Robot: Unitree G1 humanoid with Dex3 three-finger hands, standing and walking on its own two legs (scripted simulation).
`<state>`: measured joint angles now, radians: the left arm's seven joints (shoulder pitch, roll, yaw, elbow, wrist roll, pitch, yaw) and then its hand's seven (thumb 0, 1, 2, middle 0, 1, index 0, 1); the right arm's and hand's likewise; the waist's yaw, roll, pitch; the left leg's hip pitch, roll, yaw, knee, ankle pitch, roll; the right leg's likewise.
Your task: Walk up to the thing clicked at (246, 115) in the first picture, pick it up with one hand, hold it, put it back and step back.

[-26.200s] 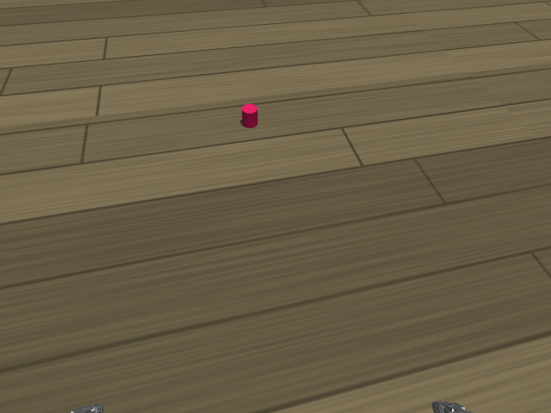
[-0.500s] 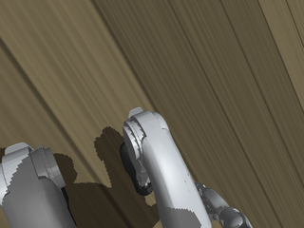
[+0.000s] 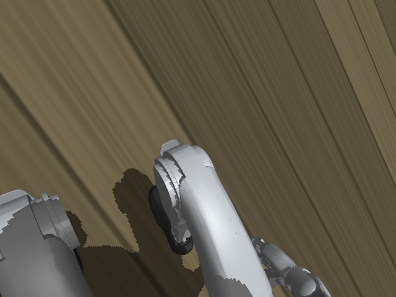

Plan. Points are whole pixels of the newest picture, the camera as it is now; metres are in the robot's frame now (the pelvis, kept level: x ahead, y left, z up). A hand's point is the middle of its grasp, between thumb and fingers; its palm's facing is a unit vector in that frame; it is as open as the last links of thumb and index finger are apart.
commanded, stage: close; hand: left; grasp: from above
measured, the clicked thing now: out of the picture +0.47 +0.34 -0.26
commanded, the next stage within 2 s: settle in 1.12 s
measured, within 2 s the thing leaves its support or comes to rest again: leaves its support in 1.68 s
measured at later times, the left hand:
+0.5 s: hand out of the picture +0.45 +0.32 -0.23, palm faces -0.43 -0.15 -0.89, open 12.5 cm
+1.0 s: hand out of the picture +0.45 +0.32 -0.22, palm faces -0.44 -0.15 -0.89, open 12.0 cm
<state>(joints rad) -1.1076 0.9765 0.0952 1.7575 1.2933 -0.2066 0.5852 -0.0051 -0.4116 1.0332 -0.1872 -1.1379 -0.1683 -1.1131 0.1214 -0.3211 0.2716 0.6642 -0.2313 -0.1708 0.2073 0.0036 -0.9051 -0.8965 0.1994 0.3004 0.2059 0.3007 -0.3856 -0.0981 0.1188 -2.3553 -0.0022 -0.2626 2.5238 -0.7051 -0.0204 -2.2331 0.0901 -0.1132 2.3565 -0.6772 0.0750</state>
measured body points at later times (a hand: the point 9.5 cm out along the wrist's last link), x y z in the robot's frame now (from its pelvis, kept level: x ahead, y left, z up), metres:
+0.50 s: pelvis +0.00 +0.00 +0.00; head +0.26 +0.13 +0.34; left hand +0.47 +0.33 -0.18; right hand +0.05 -0.25 -0.06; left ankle +0.06 +0.13 -0.28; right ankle +0.12 -0.13 -0.27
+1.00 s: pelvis +0.00 +0.00 +0.00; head +0.27 +0.12 +0.34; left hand +0.47 +0.33 -0.17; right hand +0.05 -0.25 -0.06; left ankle +0.06 +0.13 -0.28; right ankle +0.12 -0.13 -0.27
